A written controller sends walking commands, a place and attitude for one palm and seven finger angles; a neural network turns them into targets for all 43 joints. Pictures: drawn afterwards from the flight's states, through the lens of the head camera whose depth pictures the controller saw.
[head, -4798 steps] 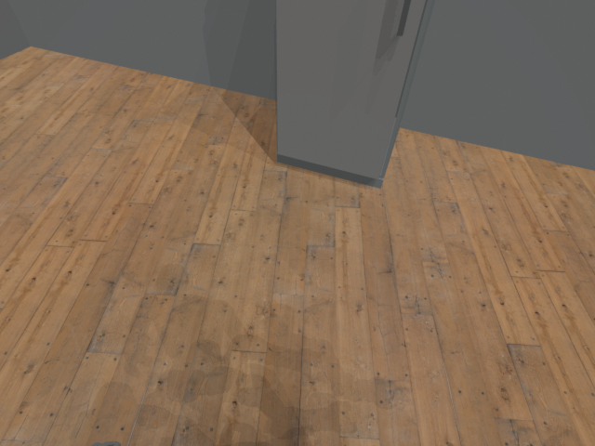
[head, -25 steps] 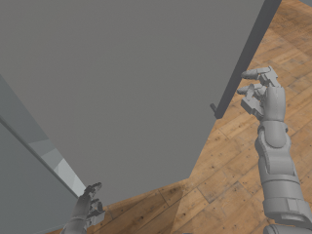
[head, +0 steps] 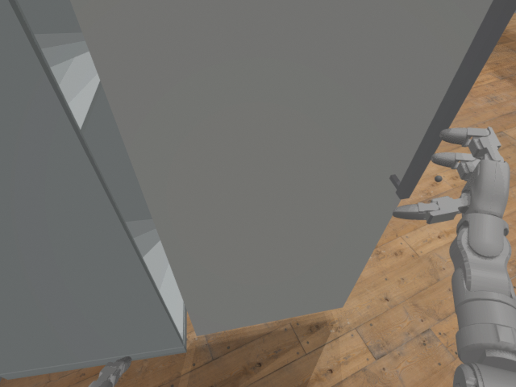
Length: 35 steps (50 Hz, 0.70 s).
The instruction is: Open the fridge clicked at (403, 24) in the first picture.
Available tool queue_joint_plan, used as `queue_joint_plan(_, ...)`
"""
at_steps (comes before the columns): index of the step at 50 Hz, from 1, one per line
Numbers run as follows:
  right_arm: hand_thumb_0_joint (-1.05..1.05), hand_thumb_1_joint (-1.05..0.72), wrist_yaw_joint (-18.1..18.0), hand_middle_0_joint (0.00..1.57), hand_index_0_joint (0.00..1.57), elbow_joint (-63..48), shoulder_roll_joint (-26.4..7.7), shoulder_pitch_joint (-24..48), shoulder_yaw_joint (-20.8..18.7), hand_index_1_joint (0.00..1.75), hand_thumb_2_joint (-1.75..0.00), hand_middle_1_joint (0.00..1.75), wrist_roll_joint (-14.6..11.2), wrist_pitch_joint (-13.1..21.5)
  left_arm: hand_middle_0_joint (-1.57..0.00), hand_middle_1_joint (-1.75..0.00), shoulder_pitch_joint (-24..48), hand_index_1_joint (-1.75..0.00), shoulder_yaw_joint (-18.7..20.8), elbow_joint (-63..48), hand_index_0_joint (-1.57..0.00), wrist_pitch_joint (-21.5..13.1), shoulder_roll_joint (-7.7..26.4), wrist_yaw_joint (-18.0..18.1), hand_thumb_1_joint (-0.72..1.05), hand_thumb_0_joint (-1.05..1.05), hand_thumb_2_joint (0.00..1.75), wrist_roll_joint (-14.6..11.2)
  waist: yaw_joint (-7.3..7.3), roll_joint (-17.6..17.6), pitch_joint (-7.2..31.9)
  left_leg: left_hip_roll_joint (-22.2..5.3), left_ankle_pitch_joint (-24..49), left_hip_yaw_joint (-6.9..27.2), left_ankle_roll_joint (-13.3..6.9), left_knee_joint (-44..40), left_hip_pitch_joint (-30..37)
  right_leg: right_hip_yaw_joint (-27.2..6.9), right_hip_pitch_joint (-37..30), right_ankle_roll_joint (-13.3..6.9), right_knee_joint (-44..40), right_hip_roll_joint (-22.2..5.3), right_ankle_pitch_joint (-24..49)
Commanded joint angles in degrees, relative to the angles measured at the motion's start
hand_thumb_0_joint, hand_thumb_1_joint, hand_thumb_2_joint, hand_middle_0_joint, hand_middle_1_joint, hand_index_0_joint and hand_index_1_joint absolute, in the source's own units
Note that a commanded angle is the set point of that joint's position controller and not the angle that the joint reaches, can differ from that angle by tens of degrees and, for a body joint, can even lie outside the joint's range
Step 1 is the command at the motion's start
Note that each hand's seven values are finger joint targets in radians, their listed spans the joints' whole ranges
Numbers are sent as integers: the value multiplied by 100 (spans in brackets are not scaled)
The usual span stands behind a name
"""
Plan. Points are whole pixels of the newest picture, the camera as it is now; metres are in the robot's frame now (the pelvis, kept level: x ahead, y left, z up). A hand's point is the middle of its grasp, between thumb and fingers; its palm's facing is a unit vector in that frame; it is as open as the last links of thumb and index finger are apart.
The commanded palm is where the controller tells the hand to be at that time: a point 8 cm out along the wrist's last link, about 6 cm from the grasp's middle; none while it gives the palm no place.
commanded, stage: loosen the grip on the handle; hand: right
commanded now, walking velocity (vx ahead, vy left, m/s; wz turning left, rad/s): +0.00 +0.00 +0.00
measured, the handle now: (439, 105) +0.50 -0.23 +0.21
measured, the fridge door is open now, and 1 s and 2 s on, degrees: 87 87 87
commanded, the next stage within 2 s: slip the hand off the handle in 0.06 s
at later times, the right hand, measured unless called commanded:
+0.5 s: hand (481, 188) +0.40 -0.29 +0.14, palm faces +0.38 +0.91 -0.15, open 14.7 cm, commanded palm +0.35 -0.33 +0.15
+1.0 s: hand (514, 216) +0.35 -0.32 +0.14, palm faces +0.37 +0.92 -0.17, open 14.7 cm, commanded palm +0.30 -0.36 +0.15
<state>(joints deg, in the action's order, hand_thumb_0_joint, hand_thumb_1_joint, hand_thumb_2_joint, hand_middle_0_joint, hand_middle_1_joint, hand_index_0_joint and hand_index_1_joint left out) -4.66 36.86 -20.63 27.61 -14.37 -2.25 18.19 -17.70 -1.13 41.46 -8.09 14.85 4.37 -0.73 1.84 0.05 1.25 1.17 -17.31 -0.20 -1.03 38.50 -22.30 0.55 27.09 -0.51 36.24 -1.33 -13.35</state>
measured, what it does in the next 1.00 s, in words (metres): shifts its weight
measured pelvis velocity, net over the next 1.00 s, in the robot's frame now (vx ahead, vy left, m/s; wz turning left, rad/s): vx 0.06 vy -0.02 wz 0.00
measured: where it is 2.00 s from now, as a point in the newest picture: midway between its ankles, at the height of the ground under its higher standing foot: outside the picture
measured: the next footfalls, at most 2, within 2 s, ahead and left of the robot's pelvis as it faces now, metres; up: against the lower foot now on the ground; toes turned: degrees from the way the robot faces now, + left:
none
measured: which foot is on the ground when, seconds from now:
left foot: down 0.00-1.00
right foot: down 0.00-1.00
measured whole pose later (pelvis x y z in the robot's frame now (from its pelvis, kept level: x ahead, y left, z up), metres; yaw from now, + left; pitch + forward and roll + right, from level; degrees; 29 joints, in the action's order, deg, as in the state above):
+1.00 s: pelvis +0.06 -0.02 +0.00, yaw +0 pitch +4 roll +1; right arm 6.7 10.1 -21.8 1.8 -24.6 -10.9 11.7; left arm -14.6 -1.6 38.0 -7.0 13.4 6.1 -1.0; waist -2.4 1.5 4.9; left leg 0.5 -22.0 0.4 0.6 38.0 -19.9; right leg -0.5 27.0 -1.2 39.9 0.3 -16.8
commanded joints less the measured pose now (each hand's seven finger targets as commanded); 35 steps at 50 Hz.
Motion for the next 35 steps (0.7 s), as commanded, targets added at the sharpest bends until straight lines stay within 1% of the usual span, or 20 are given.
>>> queue_joint_plan(1, 0, 55, -107, 25, 25, -1615, -1699, 2021, -714, 115, -20, 115, -117, 335, -20, -30, 801, -30, 275, -949, -20, -395, 760, 121, 90, 0, 90, 16, -265, 78, 1283, -115, -1424, 202, 72, -1177, -63, 63, -657, -136, -511, 128, -1253)
queue_joint_plan(2, 0, 55, -121, 25, 25, -1749, -1703, 1977, -744, 115, -20, 115, -127, 349, -20, -30, 798, -30, 268, -948, -20, -397, 766, 138, 90, 0, 90, 36, -285, 103, 1308, -106, -1317, 205, 60, -1155, -24, 24, -653, -153, -510, 124, -1204)
queue_joint_plan(3, 0, 55, -112, 25, 25, -1752, -1537, 1971, -613, 115, -20, 115, -157, 341, -20, -30, 782, -30, 258, -940, -20, -419, 747, 152, 90, 0, 90, 21, -199, -21, 1243, -93, -1302, 206, 79, -1166, -94, 27, -664, -160, -501, 112, -1167)
queue_joint_plan(5, 0, 55, -94, 25, 25, -1846, -1445, 1980, -534, 115, -20, 115, -210, 334, -20, -30, 763, -30, 261, -872, -20, -468, 742, 178, 90, 0, 90, 35, -147, 36, 1171, -88, -1340, 266, 100, -1210, -248, 57, -705, -169, -405, 127, -1118)
queue_joint_plan(7, 0, 55, -75, 25, 25, -1878, -1660, 1716, -745, 115, -20, 115, -190, 306, -20, -30, 732, -30, 277, -849, -20, -456, 767, 212, 90, 0, 90, 51, -205, -47, 1201, -113, -1226, 325, 101, -1213, -145, 63, -655, -184, -338, 127, -939)
queue_joint_plan(8, 0, 55, -35, 25, 25, -1652, -1548, 1362, -715, 115, -20, 115, -185, 266, -20, -30, 662, -30, 270, -847, -20, -445, 740, 205, 90, 0, 90, 40, -213, -88, 1142, -103, -1024, 299, 94, -1170, -166, 69, -623, -180, -333, 136, -770)
queue_joint_plan(10, 0, 55, 68, 25, 25, -1827, -1672, 1135, -858, 115, -20, 115, -269, 223, -20, -30, 669, -30, 266, -913, -20, -404, 744, 204, 90, 0, 90, 15, -273, -156, 1229, -98, -786, 301, 107, -1135, -126, 89, -669, -183, -296, 146, -568)
queue_joint_plan(12, 0, 55, 112, 25, 25, -2176, -1726, 1179, -963, 115, -20, 115, -300, 232, -20, -30, 675, -30, 270, -913, -20, -371, 738, 218, 90, 0, 90, 29, -294, 122, 1321, -69, -294, 231, 78, -996, -42, 94, -798, -194, -241, 146, -247)
queue_joint_plan(14, 0, 55, 167, 25, 25, -2384, -1721, 938, -1085, 115, -20, 115, -368, 198, -20, -30, 617, -30, 294, -949, -20, -347, 728, 213, 90, 0, 90, 32, -312, 83, 1584, -24, 475, 124, 75, -813, 82, 113, -1006, -194, -182, 147, 274)
queue_joint_plan(15, 0, 55, 217, 25, 25, -2439, -1646, 854, -1052, 115, -20, 115, -397, 172, -20, -30, 605, -30, 294, -957, -20, -329, 725, 208, 90, 0, 90, 29, -294, 40, 1650, -8, 741, 77, 83, -743, 109, 120, -1056, -189, -159, 153, 455)
queue_joint_plan(17, 0, 55, 306, 25, 25, -2624, -1623, 671, -1070, 115, -20, 115, -407, 166, -20, -30, 601, -30, 306, -959, -20, -301, 724, 205, 90, 0, 90, 32, -315, 201, 1636, 10, 1127, 22, 56, -640, 117, 106, -1179, -188, -94, 134, 793)
queue_joint_plan(19, 0, 55, 418, 25, 25, -2879, -1429, 577, -912, 115, -20, 115, -443, 115, -20, -30, 577, -30, 324, -984, -20, -297, 717, 177, 90, 0, 90, 15, -274, 366, 1805, 36, 1382, -54, 44, -540, 25, 78, -1434, -160, -41, 118, 1106)
queue_joint_plan(20, 0, 55, 452, 25, 25, -2923, -1527, 492, -999, 115, -20, 115, -448, 73, -20, -30, 563, -30, 332, -987, -20, -284, 730, 184, 90, 0, 90, 9, -290, 368, 1851, 43, 1452, -81, 29, -503, 42, 42, -1485, -143, -29, 103, 1244)
queue_joint_plan(22, 0, 55, 529, 25, 25, -3069, -1351, 500, -848, 115, -20, 115, -471, -11, -20, -30, 584, -30, 317, -976, -20, -257, 720, 191, 90, 0, 90, 7, -243, 513, 1729, 47, 1514, -119, 12, -500, -52, -14, -1596, -135, -10, 87, 1420)
queue_joint_plan(23, 0, 55, 551, 25, 25, -2973, -1490, 273, -1054, 115, -20, 115, -537, -74, -20, -30, 552, -30, 336, -973, -20, -248, 734, 193, 90, 0, 90, -3, -278, 346, 1761, 53, 1572, -131, 20, -501, -31, -33, -1580, -123, 2, 77, 1467)
queue_joint_plan(24, 0, 55, 593, 25, 25, -3063, -1579, 229, -1121, 115, -20, 115, -544, -117, -20, -30, 580, -30, 337, -991, -20, -222, 742, 202, 90, 0, 90, -10, -287, 375, 1810, 61, 1632, -144, 17, -474, -6, -35, -1611, -110, -3, 72, 1565)
queue_joint_plan(25, 0, 55, 643, 25, 25, -3224, -1473, 277, -1012, 115, -20, 115, -562, -134, -20, -30, 619, -30, 327, -1032, -20, -220, 719, 198, 90, 0, 90, -14, -285, 493, 1838, 54, 1640, -159, 12, -454, -6, -57, -1664, -90, -3, 76, 1644)
queue_joint_plan(28, 0, 55, 696, 25, 25, -3369, -1499, 66, -1115, 115, -20, 115, -607, -199, -20, -30, 600, -30, 326, -1041, -20, -199, 705, 197, 90, 0, 90, -5, -307, 529, 1905, 64, 1830, -188, -2, -412, 11, -114, -1793, -69, 55, 62, 2026)
queue_joint_plan(30, 0, 55, 753, 25, 25, -3387, -1638, -1, -1237, 115, -20, 115, -619, -257, -20, -30, 626, -30, 316, -1055, -20, -164, 707, 207, 90, 0, 90, -12, -318, 488, 1863, 72, 1817, -216, -1, -390, 11, -154, -1758, -32, 37, 41, 2092)
queue_joint_plan(35, 0, 55, 898, 25, 25, -3280, -1731, -45, -1371, 115, -20, 115, -683, -347, -20, -30, 643, -30, 293, -1070, -20, -125, 699, 242, 90, 0, 90, -22, -328, 501, 1804, 77, 1657, -239, -12, -409, -54, -221, -1732, -1, 14, 38, 2046)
